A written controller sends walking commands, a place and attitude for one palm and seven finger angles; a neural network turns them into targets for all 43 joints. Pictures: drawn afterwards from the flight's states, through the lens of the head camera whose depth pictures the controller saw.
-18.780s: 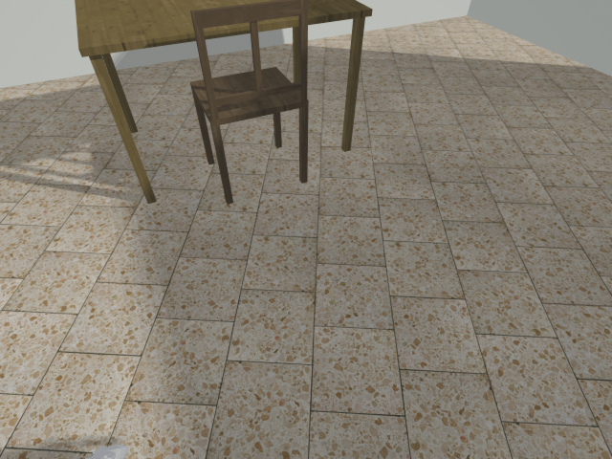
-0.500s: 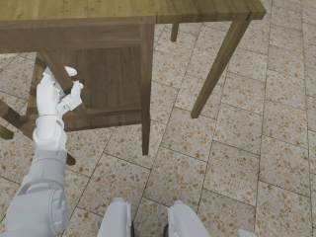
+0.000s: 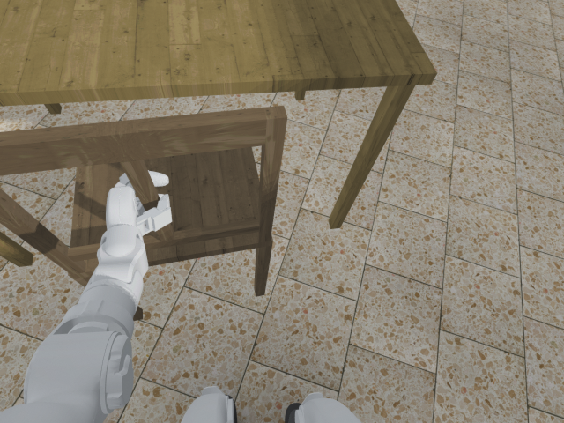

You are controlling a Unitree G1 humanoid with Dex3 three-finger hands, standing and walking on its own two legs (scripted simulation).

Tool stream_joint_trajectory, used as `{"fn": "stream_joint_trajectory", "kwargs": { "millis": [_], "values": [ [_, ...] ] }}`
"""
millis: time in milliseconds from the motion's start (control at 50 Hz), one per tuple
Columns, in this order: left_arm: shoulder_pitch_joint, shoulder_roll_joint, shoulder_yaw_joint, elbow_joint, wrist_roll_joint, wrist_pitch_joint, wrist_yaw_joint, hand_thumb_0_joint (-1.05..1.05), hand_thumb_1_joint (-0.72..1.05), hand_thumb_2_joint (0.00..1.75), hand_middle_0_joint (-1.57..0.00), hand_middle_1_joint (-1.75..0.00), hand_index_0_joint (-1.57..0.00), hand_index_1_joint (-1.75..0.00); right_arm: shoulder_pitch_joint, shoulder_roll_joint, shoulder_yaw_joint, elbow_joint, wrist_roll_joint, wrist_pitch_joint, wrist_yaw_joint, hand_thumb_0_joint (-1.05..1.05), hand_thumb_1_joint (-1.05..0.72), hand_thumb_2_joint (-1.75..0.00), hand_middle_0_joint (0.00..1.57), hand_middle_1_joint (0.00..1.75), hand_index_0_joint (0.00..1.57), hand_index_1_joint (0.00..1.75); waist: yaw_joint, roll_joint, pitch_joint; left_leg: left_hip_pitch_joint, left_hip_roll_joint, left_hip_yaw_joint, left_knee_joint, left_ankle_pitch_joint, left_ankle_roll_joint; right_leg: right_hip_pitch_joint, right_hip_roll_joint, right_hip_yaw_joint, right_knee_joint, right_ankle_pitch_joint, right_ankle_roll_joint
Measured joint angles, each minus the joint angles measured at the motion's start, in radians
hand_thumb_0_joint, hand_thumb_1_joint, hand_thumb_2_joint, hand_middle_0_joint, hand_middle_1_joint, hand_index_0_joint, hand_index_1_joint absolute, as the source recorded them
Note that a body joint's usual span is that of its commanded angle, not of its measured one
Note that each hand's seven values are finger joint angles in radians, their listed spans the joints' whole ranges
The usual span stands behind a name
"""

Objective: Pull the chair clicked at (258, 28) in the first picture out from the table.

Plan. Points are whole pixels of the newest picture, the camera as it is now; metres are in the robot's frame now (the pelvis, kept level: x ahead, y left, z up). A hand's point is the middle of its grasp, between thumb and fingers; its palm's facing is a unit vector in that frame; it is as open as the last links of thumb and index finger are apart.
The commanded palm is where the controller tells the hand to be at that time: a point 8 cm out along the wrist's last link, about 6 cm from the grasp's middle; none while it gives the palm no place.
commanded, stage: step backward, pulling the chair out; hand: left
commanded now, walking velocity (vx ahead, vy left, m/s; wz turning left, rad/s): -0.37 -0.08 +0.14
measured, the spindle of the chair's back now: (152, 203) +0.46 +0.19 -0.06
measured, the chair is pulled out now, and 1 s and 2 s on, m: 0.07 0.20 0.20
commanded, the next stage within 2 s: none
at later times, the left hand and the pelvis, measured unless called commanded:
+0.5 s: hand (191, 265) +0.34 +0.11 -0.04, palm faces +0.10 -0.98 -0.18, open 5.4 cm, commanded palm +0.34 +0.17 -0.04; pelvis -0.06 -0.03 +0.00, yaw +0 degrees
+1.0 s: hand (193, 283) +0.32 +0.11 -0.04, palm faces +0.04 -0.98 -0.18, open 5.4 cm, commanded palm +0.32 +0.16 -0.04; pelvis -0.07 -0.02 +0.01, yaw +1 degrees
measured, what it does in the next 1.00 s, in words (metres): shifts its weight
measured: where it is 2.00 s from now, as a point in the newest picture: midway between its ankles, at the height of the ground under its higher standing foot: outside the picture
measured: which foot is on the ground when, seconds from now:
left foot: down 0.00-1.00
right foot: down 0.00-1.00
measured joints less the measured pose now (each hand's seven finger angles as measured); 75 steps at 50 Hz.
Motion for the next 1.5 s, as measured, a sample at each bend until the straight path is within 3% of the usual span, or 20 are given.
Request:
{"fn": "stream_joint_trajectory", "kwargs": {
  "millis": [200,420,640,780,1000,1180,1300,1380,1500],
  "values": [
    [0.03,-0.014,-0.041,-0.021,-0.012,0.012,-0.021,0.03,0.68,0.73,-0.28,-1.09,-0.47,-1.45,-0.02,0.006,-0.024,0.036,-0.006,-0.03,-0.007,0.0,-0.91,-0.9,0.2,0.29,0.2,0.3,0.003,0.018,0.053,0.049,0.003,0.025,-0.072,0.066,0.007,0.032,0.002,0.024,-0.054,0.067,0.003],
    [0.038,-0.059,-0.072,0.026,-0.022,-0.008,-0.02,0.03,0.67,0.74,-0.28,-1.12,-0.49,-1.45,-0.063,0.045,0.005,0.079,0.011,-0.077,-0.022,0.0,-0.91,-0.9,0.21,0.3,0.2,0.3,0.026,0.042,0.088,0.082,0.009,0.007,-0.11,0.127,-0.017,0.049,0.008,0.004,-0.052,0.1,-0.018],
    [0.048,-0.09,-0.1,0.047,-0.029,-0.008,0.017,0.03,0.66,0.74,-0.29,-1.11,-0.5,-1.45,-0.083,-0.003,0.007,0.086,0.029,-0.104,-0.034,0.0,-0.91,-0.9,0.21,0.29,0.2,0.3,0.022,0.028,0.108,0.115,-0.013,-0.027,-0.12,0.07,-0.022,0.084,-0.003,-0.02,-0.059,0.118,-0.036],
    [0.051,-0.099,-0.147,0.034,-0.034,0.008,0.024,0.02,0.66,0.73,-0.28,-1.12,-0.5,-1.45,-0.082,-0.034,0.0,0.091,0.037,-0.103,-0.048,0.0,-0.91,-0.9,0.2,0.29,0.2,0.3,0.025,0.026,0.115,0.131,-0.022,-0.038,-0.133,0.139,-0.022,0.097,-0.007,-0.024,-0.056,0.119,-0.027],
    [0.069,-0.101,-0.184,0.022,-0.035,0.004,0.001,0.02,0.67,0.72,-0.26,-1.14,-0.5,-1.45,-0.07,0.019,0.019,0.095,0.02,-0.135,-0.054,0.0,-0.91,-0.9,0.2,0.29,0.2,0.3,0.047,0.022,0.113,0.15,-0.021,-0.017,-0.138,0.161,-0.015,0.103,-0.006,0.001,-0.036,0.069,-0.004],
    [0.063,-0.097,-0.145,0.026,-0.037,0.002,-0.02,0.02,0.65,0.75,-0.27,-1.14,-0.5,-1.45,-0.091,0.054,0.027,0.107,0.008,-0.148,-0.047,0.0,-0.91,-0.9,0.21,0.3,0.21,0.3,0.061,0.044,0.124,0.134,-0.011,-0.023,-0.099,0.14,-0.028,0.089,0.004,-0.006,-0.009,0.092,-0.029],
    [0.065,-0.102,-0.133,0.025,-0.027,0.001,-0.005,0.03,0.63,0.77,-0.29,-1.13,-0.5,-1.45,-0.092,0.031,0.018,0.114,0.017,-0.152,-0.045,0.0,-0.91,-0.89,0.21,0.3,0.21,0.3,0.043,0.031,0.137,0.146,-0.03,-0.038,-0.093,0.04,-0.036,0.116,-0.015,-0.024,-0.026,0.092,-0.045],
    [0.068,-0.118,-0.155,0.021,-0.02,0.007,-0.001,0.02,0.64,0.77,-0.28,-1.14,-0.5,-1.45,-0.082,-0.014,0.006,0.12,0.019,-0.144,-0.054,0.0,-0.91,-0.9,0.21,0.3,0.21,0.3,0.046,0.046,0.127,0.154,-0.026,-0.05,-0.119,0.164,-0.033,0.124,-0.013,-0.039,-0.026,0.085,-0.037],
    [0.078,-0.114,-0.206,0.009,-0.025,0.015,0.0,0.02,0.64,0.75,-0.26,-1.15,-0.5,-1.45,-0.084,-0.029,0.0,0.11,0.028,-0.137,-0.059,0.0,-0.91,-0.9,0.2,0.29,0.2,0.3,0.049,0.02,0.128,0.183,-0.031,-0.039,-0.133,0.145,-0.022,0.155,-0.018,-0.027,-0.051,0.088,-0.019]
  ]
}}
